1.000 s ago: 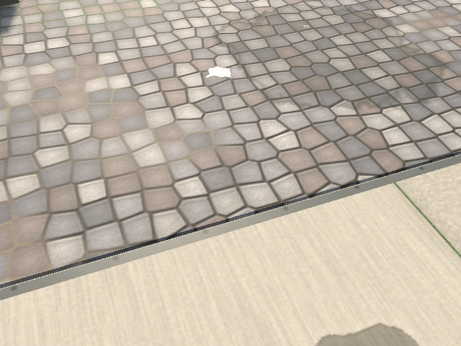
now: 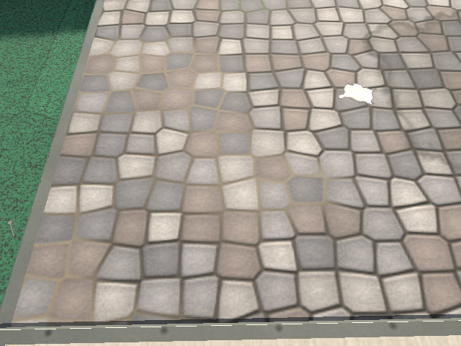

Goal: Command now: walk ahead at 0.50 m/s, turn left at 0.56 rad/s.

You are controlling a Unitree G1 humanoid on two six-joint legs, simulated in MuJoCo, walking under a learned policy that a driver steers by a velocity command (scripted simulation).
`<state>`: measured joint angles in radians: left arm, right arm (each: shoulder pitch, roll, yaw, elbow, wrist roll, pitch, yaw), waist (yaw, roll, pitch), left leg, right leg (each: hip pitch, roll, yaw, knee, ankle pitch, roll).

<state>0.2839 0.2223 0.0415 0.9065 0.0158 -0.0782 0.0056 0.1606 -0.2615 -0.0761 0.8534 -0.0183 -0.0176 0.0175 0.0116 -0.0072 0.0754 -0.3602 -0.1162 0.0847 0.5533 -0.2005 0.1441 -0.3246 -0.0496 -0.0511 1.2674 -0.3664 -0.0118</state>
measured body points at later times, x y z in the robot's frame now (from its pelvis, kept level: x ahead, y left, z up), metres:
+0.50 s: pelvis +0.29 -0.04 +0.00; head +0.32 -0.04 +0.45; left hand +0.40 +0.25 -0.09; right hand +0.36 -0.32 -0.13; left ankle +0.11 +0.03 -0.65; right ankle +0.39 -0.11 -0.72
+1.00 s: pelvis +0.53 +0.06 +0.01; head +0.55 +0.09 +0.46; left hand +0.44 +0.30 -0.14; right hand +0.77 -0.12 -0.09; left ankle +0.57 +0.16 -0.72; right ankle +0.42 -0.10 -0.65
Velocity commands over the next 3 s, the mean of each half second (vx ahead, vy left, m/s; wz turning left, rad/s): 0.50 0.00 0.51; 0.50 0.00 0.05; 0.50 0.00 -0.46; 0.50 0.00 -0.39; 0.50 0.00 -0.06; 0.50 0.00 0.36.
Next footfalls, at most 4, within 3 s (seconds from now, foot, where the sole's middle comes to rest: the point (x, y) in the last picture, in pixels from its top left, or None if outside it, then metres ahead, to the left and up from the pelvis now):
0.42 right None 0.42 -0.11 -0.76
0.92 left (185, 290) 0.61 0.17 -0.76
1.46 right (236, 205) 0.91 0.02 -0.76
1.98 left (208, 132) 1.25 0.13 -0.76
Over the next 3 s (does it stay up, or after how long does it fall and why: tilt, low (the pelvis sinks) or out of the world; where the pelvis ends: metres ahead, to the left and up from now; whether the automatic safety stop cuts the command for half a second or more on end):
stays up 1.57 -0.06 0.01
